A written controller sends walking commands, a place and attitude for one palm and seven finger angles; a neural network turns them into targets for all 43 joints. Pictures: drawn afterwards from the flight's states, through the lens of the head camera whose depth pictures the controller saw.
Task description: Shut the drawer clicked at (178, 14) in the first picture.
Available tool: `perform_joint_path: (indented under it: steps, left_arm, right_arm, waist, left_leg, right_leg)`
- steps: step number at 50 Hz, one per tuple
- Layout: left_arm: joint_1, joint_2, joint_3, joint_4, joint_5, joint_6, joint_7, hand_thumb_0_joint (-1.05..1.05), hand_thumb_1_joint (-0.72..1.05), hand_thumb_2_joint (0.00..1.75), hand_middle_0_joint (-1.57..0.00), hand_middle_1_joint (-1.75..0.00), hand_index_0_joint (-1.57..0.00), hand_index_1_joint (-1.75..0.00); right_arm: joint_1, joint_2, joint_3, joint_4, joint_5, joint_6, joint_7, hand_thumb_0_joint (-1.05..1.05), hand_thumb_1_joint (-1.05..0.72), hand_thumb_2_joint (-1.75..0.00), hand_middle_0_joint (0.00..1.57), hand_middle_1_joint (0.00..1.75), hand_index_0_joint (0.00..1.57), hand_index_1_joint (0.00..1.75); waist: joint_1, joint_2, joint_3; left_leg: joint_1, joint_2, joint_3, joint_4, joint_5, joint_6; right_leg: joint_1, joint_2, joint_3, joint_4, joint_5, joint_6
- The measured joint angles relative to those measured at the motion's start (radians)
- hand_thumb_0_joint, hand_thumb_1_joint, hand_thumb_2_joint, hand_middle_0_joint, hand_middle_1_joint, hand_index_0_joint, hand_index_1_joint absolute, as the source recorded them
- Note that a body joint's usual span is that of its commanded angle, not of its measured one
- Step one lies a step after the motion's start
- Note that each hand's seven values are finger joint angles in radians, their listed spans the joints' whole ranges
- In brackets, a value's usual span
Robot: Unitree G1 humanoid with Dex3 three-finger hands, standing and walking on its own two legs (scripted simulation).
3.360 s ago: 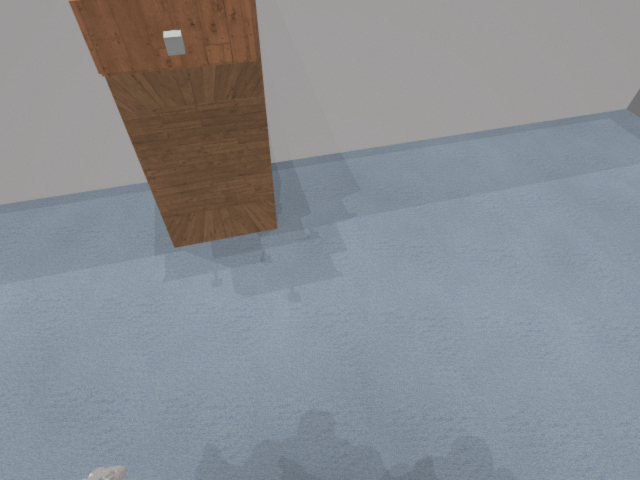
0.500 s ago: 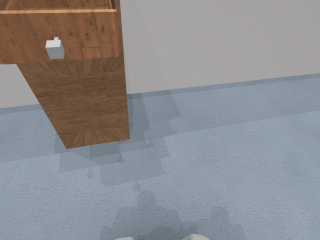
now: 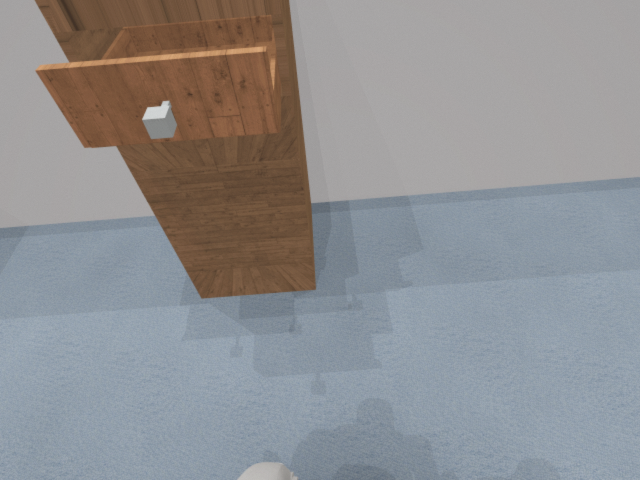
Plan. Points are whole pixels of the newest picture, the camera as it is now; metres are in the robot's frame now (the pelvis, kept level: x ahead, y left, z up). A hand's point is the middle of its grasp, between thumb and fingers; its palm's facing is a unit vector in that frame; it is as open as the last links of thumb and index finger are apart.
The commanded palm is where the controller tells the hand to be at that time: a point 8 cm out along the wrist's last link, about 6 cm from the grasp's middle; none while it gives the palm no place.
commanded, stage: take the last steps up to it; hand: left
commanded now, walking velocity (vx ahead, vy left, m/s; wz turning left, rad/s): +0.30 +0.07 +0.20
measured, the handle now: (162, 116) +0.66 +0.30 +0.11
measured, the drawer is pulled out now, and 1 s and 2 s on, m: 0.14 0.14 0.14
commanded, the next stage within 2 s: come to a stop and stand still in 0.82 s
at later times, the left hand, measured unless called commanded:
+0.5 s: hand out of the picture +0.01 +0.25 -0.17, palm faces +0.14 -0.97 -0.18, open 7.4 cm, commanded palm none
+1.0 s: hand (202, 403) +0.26 +0.22 -0.16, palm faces +0.10 -0.97 -0.22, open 7.2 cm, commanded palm none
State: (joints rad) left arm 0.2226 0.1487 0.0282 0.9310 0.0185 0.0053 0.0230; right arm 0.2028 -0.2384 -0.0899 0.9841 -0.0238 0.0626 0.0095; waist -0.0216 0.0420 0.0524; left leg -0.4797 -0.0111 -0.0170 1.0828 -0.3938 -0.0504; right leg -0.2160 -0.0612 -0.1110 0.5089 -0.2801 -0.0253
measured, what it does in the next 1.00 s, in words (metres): walks ahead: left foot, then right foot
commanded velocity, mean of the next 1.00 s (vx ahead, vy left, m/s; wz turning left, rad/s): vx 0.19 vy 0.01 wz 0.02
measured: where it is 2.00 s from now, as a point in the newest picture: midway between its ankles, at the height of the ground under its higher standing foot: outside the picture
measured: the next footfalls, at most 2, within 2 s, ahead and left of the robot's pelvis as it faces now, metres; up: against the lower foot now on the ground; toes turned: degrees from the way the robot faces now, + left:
left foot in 0.28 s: +0.01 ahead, +0.16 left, +0.00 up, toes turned +10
right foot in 0.72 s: +0.27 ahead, -0.06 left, +0.00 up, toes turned -5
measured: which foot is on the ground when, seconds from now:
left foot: up 0.00-0.26, down 0.28-0.74, up 0.76-1.00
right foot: down 0.00-0.28, up 0.30-0.70, down 0.72-1.00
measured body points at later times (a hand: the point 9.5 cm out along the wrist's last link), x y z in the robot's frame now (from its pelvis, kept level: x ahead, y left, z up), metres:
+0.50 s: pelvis +0.05 +0.06 +0.00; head +0.06 +0.07 +0.45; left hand +0.01 +0.30 -0.16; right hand +0.08 -0.17 -0.15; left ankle -0.03 +0.15 -0.74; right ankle +0.09 -0.07 -0.68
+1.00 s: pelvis +0.22 +0.03 +0.00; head +0.23 +0.02 +0.45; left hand +0.25 +0.27 -0.14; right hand +0.25 -0.20 -0.16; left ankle +0.24 +0.18 -0.70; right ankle +0.23 -0.05 -0.74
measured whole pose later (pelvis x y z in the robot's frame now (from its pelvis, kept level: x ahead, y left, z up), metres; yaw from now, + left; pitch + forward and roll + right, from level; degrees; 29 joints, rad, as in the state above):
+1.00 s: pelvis +0.22 +0.03 +0.00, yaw +4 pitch +0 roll +0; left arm 0.22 0.16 0.05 1.05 0.02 -0.04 0.02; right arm 0.25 -0.16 -0.05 1.07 -0.03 -0.01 -0.02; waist -0.02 0.03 0.03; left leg -0.45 0.10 0.06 0.85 -0.30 -0.02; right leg -0.20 -0.01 -0.16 0.41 -0.21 -0.06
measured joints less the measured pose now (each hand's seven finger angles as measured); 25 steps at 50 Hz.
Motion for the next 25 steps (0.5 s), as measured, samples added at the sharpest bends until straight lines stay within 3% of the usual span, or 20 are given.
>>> perform_joint_path:
  steps: [6,10,13,15,18,21,25]
  left_arm:
    - [0.043,0.009,0.006,0.035,0.007,-0.017,-0.005,0.00,0.92,0.89,-0.20,-0.30,-0.21,-0.30]
    - [0.092,0.027,0.012,0.076,0.013,-0.023,-0.014,0.00,0.91,0.89,-0.20,-0.30,-0.20,-0.30]
    - [0.137,0.045,0.020,0.117,0.010,-0.016,-0.018,0.00,0.91,0.89,-0.20,-0.30,-0.20,-0.30]
    - [0.166,0.054,0.023,0.142,0.003,-0.001,-0.022,0.00,0.91,0.89,-0.20,-0.30,-0.20,-0.30]
    - [0.178,0.068,0.026,0.177,0.008,0.031,-0.025,0.00,0.91,0.89,-0.20,-0.30,-0.20,-0.30]
    - [0.161,0.066,0.027,0.185,0.009,0.030,-0.037,0.00,0.91,0.89,-0.19,-0.30,-0.20,-0.30]
    - [0.108,0.055,0.024,0.161,0.006,0.015,-0.043,0.00,0.91,0.89,-0.19,-0.30,-0.20,-0.30]
  right_arm:
    - [-0.011,0.007,0.014,0.026,-0.002,0.005,0.003,0.01,-0.91,-0.90,0.20,0.30,0.19,0.30]
    - [-0.024,0.017,0.025,0.031,-0.002,-0.008,0.013,0.01,-0.91,-0.90,0.20,0.30,0.19,0.30]
    - [-0.029,0.029,0.037,0.022,0.000,-0.035,0.015,0.01,-0.91,-0.90,0.20,0.30,0.19,0.30]
    - [-0.025,0.034,0.042,0.013,-0.002,-0.062,0.009,0.01,-0.91,-0.90,0.20,0.30,0.19,0.30]
    - [-0.004,0.065,0.054,0.016,-0.006,-0.086,-0.002,0.01,-0.91,-0.90,0.20,0.30,0.20,0.30]
    - [0.047,0.077,0.054,0.034,-0.002,-0.101,-0.022,0.00,-0.93,-0.90,0.20,0.30,0.20,0.30]
    - [0.117,0.080,0.059,0.084,0.002,-0.111,-0.028,0.00,-0.93,-0.90,0.20,0.30,0.20,0.30]
  waist:
    - [0.029,-0.021,0.000]
    - [0.059,-0.041,-0.010]
    - [0.074,-0.057,-0.022]
    - [0.070,-0.052,-0.033]
    - [0.067,-0.079,-0.032]
    - [0.051,-0.077,-0.034]
    - [0.042,-0.074,-0.025]
  left_leg:
    - [0.092,0.045,0.026,-0.139,-0.029,-0.010]
    - [0.160,0.053,0.064,-0.287,-0.059,0.012]
    - [0.245,0.050,0.100,-0.482,0.000,0.029]
    - [0.285,0.053,0.103,-0.580,0.070,0.048]
    - [0.310,0.037,0.124,-0.563,0.059,0.070]
    - [0.372,0.025,0.123,-0.643,0.070,0.075]
    - [0.450,0.006,0.123,-0.741,0.093,0.081]
  right_leg:
    - [0.019,-0.021,-0.038,-0.029,0.009,0.005]
    - [0.026,-0.038,-0.056,-0.041,0.011,0.021]
    - [0.024,-0.051,-0.063,-0.022,-0.005,0.043]
    - [-0.004,-0.050,-0.064,0.054,-0.067,0.053]
    - [-0.100,-0.042,-0.001,0.303,-0.184,0.041]
    - [-0.199,-0.038,0.020,0.472,-0.113,0.039]
    - [-0.283,-0.051,0.031,0.487,-0.020,0.053]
